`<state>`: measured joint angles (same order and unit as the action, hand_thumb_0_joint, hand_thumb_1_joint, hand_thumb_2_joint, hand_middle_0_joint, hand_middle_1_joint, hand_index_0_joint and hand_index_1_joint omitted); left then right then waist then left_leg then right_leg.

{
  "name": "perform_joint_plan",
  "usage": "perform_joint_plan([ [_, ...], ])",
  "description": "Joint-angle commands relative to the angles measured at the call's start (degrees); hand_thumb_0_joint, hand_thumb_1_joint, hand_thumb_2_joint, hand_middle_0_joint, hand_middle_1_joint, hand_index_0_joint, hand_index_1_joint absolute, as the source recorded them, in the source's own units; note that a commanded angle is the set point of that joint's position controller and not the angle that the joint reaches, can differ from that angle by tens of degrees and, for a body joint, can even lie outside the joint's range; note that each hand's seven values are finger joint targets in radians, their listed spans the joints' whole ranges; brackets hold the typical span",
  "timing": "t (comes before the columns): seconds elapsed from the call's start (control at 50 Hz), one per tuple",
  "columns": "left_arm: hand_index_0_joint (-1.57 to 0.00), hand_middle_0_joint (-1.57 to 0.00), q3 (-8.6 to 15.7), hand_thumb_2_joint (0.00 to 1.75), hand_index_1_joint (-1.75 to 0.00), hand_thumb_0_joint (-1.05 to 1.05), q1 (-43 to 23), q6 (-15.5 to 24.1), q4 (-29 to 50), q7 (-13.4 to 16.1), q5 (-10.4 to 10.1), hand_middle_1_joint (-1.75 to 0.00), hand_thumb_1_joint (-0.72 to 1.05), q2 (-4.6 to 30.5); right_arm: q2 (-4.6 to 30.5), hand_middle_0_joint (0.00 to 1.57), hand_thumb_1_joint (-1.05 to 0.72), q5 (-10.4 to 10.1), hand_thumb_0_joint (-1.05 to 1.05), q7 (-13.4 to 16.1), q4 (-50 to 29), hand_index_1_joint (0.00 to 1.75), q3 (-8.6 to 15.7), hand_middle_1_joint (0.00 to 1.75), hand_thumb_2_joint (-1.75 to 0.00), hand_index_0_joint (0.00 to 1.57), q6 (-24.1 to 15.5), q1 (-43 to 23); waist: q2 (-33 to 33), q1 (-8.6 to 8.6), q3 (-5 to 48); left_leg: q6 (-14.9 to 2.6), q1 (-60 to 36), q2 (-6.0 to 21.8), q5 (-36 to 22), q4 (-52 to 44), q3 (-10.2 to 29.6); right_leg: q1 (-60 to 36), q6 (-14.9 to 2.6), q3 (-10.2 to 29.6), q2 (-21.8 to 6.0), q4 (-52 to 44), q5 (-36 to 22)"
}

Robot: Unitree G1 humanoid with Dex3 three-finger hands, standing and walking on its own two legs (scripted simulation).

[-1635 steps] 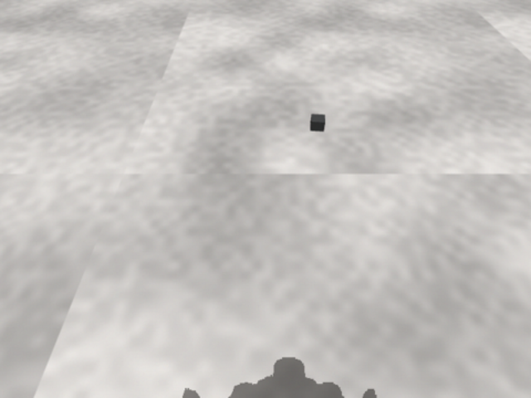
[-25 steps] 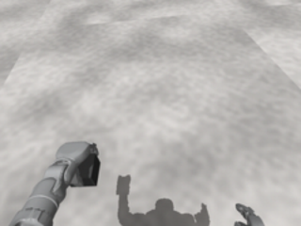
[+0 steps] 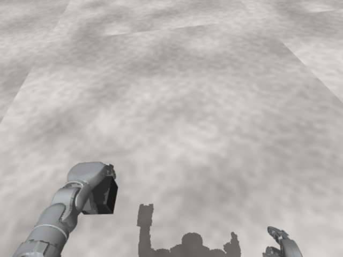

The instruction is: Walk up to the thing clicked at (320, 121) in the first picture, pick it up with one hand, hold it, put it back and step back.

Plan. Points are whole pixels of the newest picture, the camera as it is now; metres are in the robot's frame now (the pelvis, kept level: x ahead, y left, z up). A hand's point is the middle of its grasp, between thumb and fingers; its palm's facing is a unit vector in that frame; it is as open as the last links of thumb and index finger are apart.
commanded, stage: hold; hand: left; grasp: from above
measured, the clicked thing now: (98, 195) +0.30 +0.23 -0.08
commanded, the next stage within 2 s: crouch in 0.90 s
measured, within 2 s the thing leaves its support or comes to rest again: neither
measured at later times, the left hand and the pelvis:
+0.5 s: hand (90, 193) +0.28 +0.23 -0.02, palm faces -0.45 -0.04 -0.89, open 10.7 cm; pelvis -0.01 +0.00 +0.01, yaw +0 degrees
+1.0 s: hand (88, 192) +0.28 +0.23 -0.02, palm faces -0.45 -0.04 -0.89, open 10.7 cm; pelvis -0.01 +0.00 +0.01, yaw +0 degrees
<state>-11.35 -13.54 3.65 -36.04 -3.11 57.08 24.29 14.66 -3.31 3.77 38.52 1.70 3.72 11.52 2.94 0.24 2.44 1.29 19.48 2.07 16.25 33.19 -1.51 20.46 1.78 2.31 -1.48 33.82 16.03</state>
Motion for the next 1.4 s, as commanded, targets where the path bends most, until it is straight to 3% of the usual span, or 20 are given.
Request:
perform_joint_plan([
  [0.0, -1.12, -1.14, 6.5, 0.84, -0.62, 0.00, -17.8, 0.1, 10.8, 1.9, -0.8, -0.60, 0.76, 12.6, 6.9, 0.20, -0.90, 0.0, 0.00, 0.6, -7.7, 0.30, 2.4, 0.30, -0.90, 0.20, -2.3, -5.2, -1.6, 0.05, 12.5, -1.79, -7.6, -2.7, -11.1, -5.0, -0.9, -3.9, -1.76, -1.8, 3.2, -5.8, -8.6],
  [0.1, -1.13, -1.15, 7.0, 0.88, -0.64, 0.00, -18.9, 0.3, 11.9, 1.5, -0.9, -0.62, 0.77, 13.6, 7.0, 0.20, -0.90, 0.0, 0.00, 0.8, -7.9, 0.30, 2.3, 0.30, -0.90, 0.20, -2.2, -5.9, -2.0, 0.34, 12.3, -1.97, -8.4, -2.8, -11.6, -5.5, -1.1, -4.3, -1.59, -1.9, 3.0, -6.9, -9.1],
  [0.14, -1.14, -1.14, 5.6, 0.84, -0.64, 0.00, -19.2, 0.4, 12.3, 1.1, -1.0, -0.63, 0.79, 12.3, 6.8, 0.20, -0.90, 0.0, 0.00, 0.8, -8.0, 0.30, 2.1, 0.30, -0.90, 0.20, -2.3, -6.2, -2.0, 0.07, 11.7, -1.94, -8.6, -2.7, -10.7, -6.1, -1.1, -4.2, -1.69, -1.8, 3.1, -7.1, -8.3],
  [0.2, -1.14, -1.16, 7.1, 0.86, -0.62, 0.00, -17.9, 0.4, 11.5, 1.0, -1.1, -0.60, 0.78, 13.3, 6.8, 0.20, -0.90, -0.1, 0.00, 0.9, -7.9, 0.30, 2.1, 0.30, -0.90, 0.20, -2.2, -6.3, -2.9, 0.72, 11.6, -2.00, -8.8, -2.6, -10.8, -6.5, -1.0, -5.3, -1.65, -2.0, 3.1, -7.6, -8.0],
  [0.3, -1.14, -1.15, 5.9, 0.86, -0.64, 0.00, -18.2, 0.7, 13.0, 0.2, -1.6, -0.62, 0.79, 12.4, 6.6, 0.20, -0.90, -0.2, 0.00, 1.0, -8.4, 0.30, 1.9, 0.30, -0.90, 0.20, -2.2, -6.7, -2.6, 0.29, 11.3, -2.14, -9.6, -2.8, -10.4, -7.2, -1.3, -5.2, -1.59, -1.8, 2.9, -8.5, -7.9],
  [0.36, -1.14, -1.15, 6.9, 0.86, -0.63, 0.00, -17.6, 0.8, 13.0, 0.3, -1.6, -0.62, 0.78, 13.3, 6.7, 0.20, -0.90, -0.2, 0.00, 1.1, -8.5, 0.30, 1.9, 0.30, -0.90, 0.20, -2.1, -7.3, -2.4, 0.91, 10.7, -1.99, -9.7, -2.7, -10.6, -7.6, -1.2, -5.6, -1.74, -2.0, 3.0, -8.7, -7.7],
  [0.4, -1.14, -1.15, 5.3, 0.88, -0.65, 0.00, -18.5, 0.8, 13.0, 0.0, -1.3, -0.63, 0.78, 12.0, 6.6, 0.20, -0.90, -0.2, 0.00, 1.1, -8.4, 0.30, 1.8, 0.30, -0.90, 0.20, -2.1, -7.1, -2.1, 0.07, 11.0, -2.13, -10.2, -2.8, -10.2, -7.7, -1.4, -5.3, -1.69, -1.8, 2.8, -8.9, -7.8],
  [0.44, -1.14, -1.16, 7.6, 0.88, -0.64, 0.00, -17.5, 0.8, 12.6, 0.3, -1.6, -0.62, 0.78, 14.1, 6.8, 0.20, -0.90, -0.3, 0.00, 1.2, -8.5, 0.30, 1.9, 0.30, -0.90, 0.20, -2.0, -7.3, -2.3, 1.06, 11.0, -2.08, -10.1, -2.8, -10.9, -8.0, -1.3, -6.3, -1.74, -1.9, 2.9, -9.1, -8.1],
  [0.46, -1.13, -1.15, 6.3, 0.87, -0.63, 0.00, -18.5, 1.0, 13.1, 0.2, -1.4, -0.60, 0.75, 13.0, 6.6, 0.20, -0.90, -0.2, 0.00, 1.2, -8.5, 0.30, 1.7, 0.30, -0.90, 0.20, -1.9, -7.0, -2.1, 0.25, 11.1, -2.14, -10.3, -2.8, -11.0, -7.8, -1.4, -6.0, -1.67, -1.8, 2.9, -9.0, -8.5],
  [0.54, -1.13, -1.15, 7.4, 0.88, -0.64, 0.00, -19.6, 1.2, 12.7, 0.6, -1.2, -0.61, 0.75, 14.1, 6.7, 0.20, -0.90, -0.3, 0.00, 1.3, -8.2, 0.30, 1.8, 0.30, -0.90, 0.20, -1.7, -7.3, -1.3, 0.51, 10.7, -1.96, -10.5, -2.8, -10.6, -8.4, -1.3, -6.0, -1.88, -1.9, 3.0, -9.2, -7.8],
  [0.68, -1.13, -1.15, 6.3, 0.90, -0.65, 0.00, -18.9, 1.5, 12.4, 0.6, -1.5, -0.62, 0.76, 12.8, 6.6, 0.20, -0.90, -0.2, 0.00, 1.2, -8.5, 0.30, 1.7, 0.30, -0.90, 0.20, -1.7, -7.7, -1.0, 0.43, 9.4, -1.90, -9.8, -2.8, -7.8, -9.0, -1.2, -5.3, -1.98, -1.9, 2.9, -10.1, -5.0],
  [0.76, -1.12, -1.14, 7.1, 0.89, -0.64, 0.00, -16.9, 1.8, 11.8, 0.8, -1.4, -0.61, 0.74, 13.3, 6.7, 0.20, -0.90, -0.1, 0.00, 1.2, -8.4, 0.30, 1.9, 0.30, -0.90, 0.20, -1.5, -7.2, -1.6, 0.31, 10.4, -1.80, -10.3, -2.6, -9.7, -8.8, -0.9, -6.0, -2.02, -2.0, 3.1, -9.4, -7.0],
  [0.82, -1.11, -1.13, 8.3, 0.87, -0.65, 0.00, -20.3, 2.2, 12.9, 1.5, -1.0, -0.63, 0.74, 15.1, 6.7, 0.20, -0.90, -0.1, 0.00, 1.4, -7.7, 0.30, 1.9, 0.30, -0.90, 0.20, -1.4, -6.8, -1.5, 0.31, 11.8, -1.81, -11.0, -2.6, -10.8, -8.3, -1.0, -6.3, -1.89, -2.0, 3.2, -9.4, -7.8],
  [0.88, -1.12, -1.14, 6.6, 0.89, -0.66, 0.00, -19.2, 2.1, 11.7, 1.9, -1.0, -0.64, 0.74, 12.7, 6.7, 0.20, -0.90, -0.1, 0.00, 1.3, -7.6, 0.30, 2.0, 0.30, -0.90, 0.20, -1.4, -6.4, -1.5, -0.09, 11.7, -1.75, -11.1, -2.6, -11.7, -8.3, -1.1, -5.9, -1.99, -2.1, 3.2, -9.1, -8.9],
  [0.94, -1.12, -1.13, 7.8, 0.86, -0.64, 0.00, -19.7, 1.9, 11.7, 2.3, -1.0, -0.63, 0.75, 14.1, 7.0, 0.20, -0.90, -0.2, 0.00, 1.2, -7.4, 0.30, 2.4, 0.30, -0.90, 0.20, -1.3, -6.3, -1.0, 0.42, 12.6, -1.58, -11.4, -2.5, -12.7, -8.4, -1.0, -6.8, -2.17, -2.3, 3.3, -8.8, -9.7],
  [0.96, -1.12, -1.13, 6.4, 0.87, -0.64, 0.00, -18.6, 1.7, 10.8, 2.1, -0.9, -0.62, 0.75, 12.8, 6.8, 0.20, -0.90, -0.1, 0.00, 1.1, -7.4, 0.30, 2.3, 0.30, -0.90, 0.20, -1.2, -6.4, -1.4, 0.36, 12.0, -1.54, -11.2, -2.4, -13.3, -8.4, -0.9, -6.7, -2.13, -2.4, 3.3, -8.8, -10.1],
  [1.0, -1.05, -1.00, 7.0, 0.81, -0.65, 0.00, -16.7, 1.4, 9.7, 1.8, -1.2, -0.69, 0.73, 13.0, 6.9, 0.20, -0.87, -0.2, 0.00, 1.1, -7.6, 0.30, 2.3, 0.30, -0.89, 0.20, -1.1, -6.5, -2.4, 0.60, 10.6, -1.71, -10.3, -2.6, -13.1, -8.3, -1.0, -6.9, -2.00, -2.4, 3.1, -9.2, -10.1],
  [1.08, -1.06, -1.05, 6.4, 0.85, -0.71, 0.00, -14.7, 2.2, 7.9, 1.7, -0.7, -0.73, 0.70, 12.0, 6.5, 0.20, -0.90, -0.3, 0.00, 1.0, -8.0, 0.30, 2.1, 0.30, -0.90, 0.20, -0.6, -6.5, -3.6, 0.15, 8.7, -1.89, -9.2, -2.9, -11.8, -8.1, -1.1, -5.5, -1.95, -2.3, 2.9, -9.4, -9.0],
  [1.18, -1.07, -1.04, 8.1, 0.82, -0.71, 0.00, -15.9, 5.5, 4.5, 5.5, 1.5, -0.73, 0.71, 12.6, 6.6, 0.20, -0.90, 0.6, 0.00, 0.7, -6.9, 0.30, 2.3, 0.30, -0.90, 0.20, 0.0, -5.3, -4.6, -1.12, 8.7, -1.93, -5.4, -3.2, -10.2, -4.5, -1.0, -1.6, -1.73, -2.0, 2.5, -6.6, -8.2],
  [1.38, -1.05, -1.03, 8.8, 0.86, -0.73, 0.00, -27.6, 7.1, -9.4, 19.5, 9.5, -0.74, 0.69, 12.9, 8.1, 0.20, -0.90, 3.1, 0.00, -1.7, -3.6, 0.30, 5.2, 0.30, -0.90, 0.20, 0.6, 1.4, -1.5, -3.40, 19.2, -1.22, 13.2, -2.6, -6.9, 16.6, -0.3, 17.9, -2.33, -2.4, 2.7, 12.4, -6.0],
])
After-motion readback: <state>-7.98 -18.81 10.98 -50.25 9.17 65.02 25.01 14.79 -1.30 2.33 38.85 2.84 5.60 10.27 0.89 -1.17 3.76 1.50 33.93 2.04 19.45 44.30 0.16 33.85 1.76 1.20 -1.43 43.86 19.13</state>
